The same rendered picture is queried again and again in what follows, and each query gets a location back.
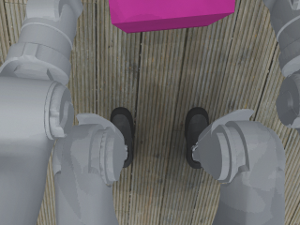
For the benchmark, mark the robot left forearm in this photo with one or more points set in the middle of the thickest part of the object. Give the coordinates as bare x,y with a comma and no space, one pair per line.
45,42

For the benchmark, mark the right robot upper arm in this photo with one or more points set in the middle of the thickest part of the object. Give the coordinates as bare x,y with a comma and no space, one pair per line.
288,101

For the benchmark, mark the carton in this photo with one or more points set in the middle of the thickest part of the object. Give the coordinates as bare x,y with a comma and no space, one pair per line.
136,16

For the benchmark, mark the robot left shin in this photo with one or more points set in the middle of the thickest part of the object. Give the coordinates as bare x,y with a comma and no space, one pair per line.
87,118

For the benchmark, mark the left robot upper arm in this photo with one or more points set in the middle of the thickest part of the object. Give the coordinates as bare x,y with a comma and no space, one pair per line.
34,113

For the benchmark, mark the robot right thigh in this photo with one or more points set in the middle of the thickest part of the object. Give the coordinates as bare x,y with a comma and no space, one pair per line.
242,154

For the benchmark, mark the robot right forearm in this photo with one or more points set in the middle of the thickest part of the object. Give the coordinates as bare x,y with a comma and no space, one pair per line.
285,20

